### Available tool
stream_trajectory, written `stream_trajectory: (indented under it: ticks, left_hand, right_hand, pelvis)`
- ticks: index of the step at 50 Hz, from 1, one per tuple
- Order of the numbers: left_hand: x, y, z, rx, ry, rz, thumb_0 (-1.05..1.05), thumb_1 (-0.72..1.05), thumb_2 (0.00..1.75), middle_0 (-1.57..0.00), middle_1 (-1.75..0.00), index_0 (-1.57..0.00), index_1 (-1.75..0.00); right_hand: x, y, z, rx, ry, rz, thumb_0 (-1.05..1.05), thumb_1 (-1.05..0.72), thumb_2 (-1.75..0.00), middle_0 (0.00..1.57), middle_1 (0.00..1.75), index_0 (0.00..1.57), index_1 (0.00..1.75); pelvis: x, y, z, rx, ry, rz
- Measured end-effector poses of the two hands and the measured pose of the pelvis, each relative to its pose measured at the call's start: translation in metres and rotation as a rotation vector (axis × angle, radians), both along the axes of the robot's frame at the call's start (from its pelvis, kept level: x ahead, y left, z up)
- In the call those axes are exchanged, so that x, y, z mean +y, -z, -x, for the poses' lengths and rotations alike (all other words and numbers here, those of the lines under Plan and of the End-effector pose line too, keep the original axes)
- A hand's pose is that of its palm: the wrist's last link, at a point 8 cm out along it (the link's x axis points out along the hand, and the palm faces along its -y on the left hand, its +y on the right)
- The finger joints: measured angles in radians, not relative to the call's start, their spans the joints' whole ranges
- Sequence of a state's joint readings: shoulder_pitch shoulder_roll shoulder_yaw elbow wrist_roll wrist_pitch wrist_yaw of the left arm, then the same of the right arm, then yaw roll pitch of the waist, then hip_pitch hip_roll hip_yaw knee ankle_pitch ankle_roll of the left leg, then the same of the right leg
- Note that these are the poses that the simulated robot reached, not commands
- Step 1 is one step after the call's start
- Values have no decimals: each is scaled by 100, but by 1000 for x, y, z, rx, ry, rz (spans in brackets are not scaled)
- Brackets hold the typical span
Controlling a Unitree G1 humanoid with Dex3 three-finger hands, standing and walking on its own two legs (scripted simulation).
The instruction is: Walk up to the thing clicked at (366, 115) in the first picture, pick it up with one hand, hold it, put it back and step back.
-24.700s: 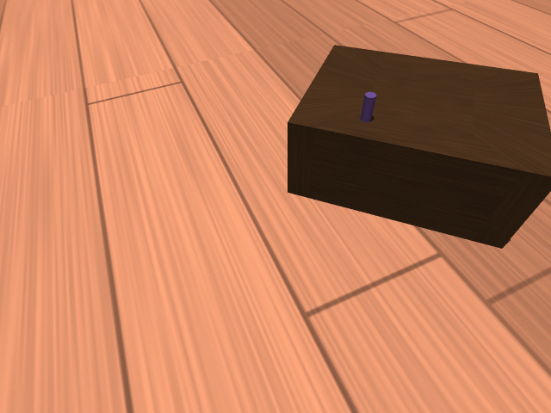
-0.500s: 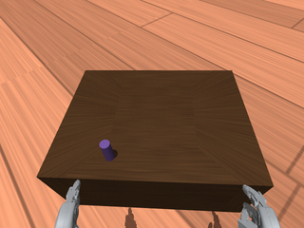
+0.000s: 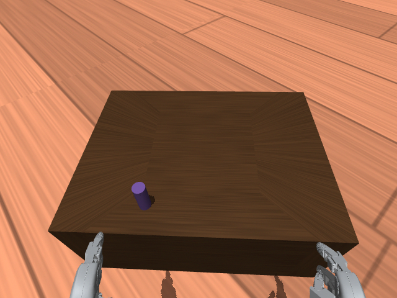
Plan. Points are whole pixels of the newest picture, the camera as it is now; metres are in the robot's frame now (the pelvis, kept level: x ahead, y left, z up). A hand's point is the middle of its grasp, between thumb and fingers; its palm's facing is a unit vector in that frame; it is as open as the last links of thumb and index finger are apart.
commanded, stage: home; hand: left
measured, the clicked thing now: (141, 196) +0.47 +0.23 -0.24
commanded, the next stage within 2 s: stand in 1.14 s
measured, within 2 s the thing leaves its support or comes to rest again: neither
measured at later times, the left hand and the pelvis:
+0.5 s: hand (123, 274) +0.19 +0.18 -0.05, palm faces +0.13 -0.96 -0.24, open 17.3 cm; pelvis +0.02 +0.00 +0.00, yaw +0 degrees
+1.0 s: hand (122, 279) +0.19 +0.18 -0.05, palm faces +0.13 -0.95 -0.29, open 17.6 cm; pelvis +0.02 +0.00 +0.00, yaw +1 degrees
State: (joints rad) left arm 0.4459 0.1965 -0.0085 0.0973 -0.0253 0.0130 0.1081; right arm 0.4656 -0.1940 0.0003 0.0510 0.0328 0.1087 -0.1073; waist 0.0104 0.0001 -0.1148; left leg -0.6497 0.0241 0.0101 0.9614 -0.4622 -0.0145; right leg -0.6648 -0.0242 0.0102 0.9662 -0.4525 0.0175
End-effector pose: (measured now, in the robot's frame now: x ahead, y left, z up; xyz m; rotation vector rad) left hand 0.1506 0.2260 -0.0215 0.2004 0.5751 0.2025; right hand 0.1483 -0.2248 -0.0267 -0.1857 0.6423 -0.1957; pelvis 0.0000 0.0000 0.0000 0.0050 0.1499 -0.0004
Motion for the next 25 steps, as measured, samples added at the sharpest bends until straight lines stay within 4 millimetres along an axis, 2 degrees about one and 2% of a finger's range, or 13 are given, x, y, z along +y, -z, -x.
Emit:
stream_trajectory:
  ticks: [10,25]
  left_hand:
    - [5,3,-6,22,0,-2,-1,-51,7,-6,-6,-6,-6]
    - [-1,2,-19,30,-5,3,-1,-51,7,-6,-6,-6,-6]
  right_hand:
    - [4,1,-8,11,-4,0,1,-91,-90,20,31,20,30]
    - [-2,1,-22,16,-11,3,1,-91,-90,20,31,20,30]
  pelvis:
    - [5,0,-8,12,2,4]
    - [-1,0,-20,27,-2,1]
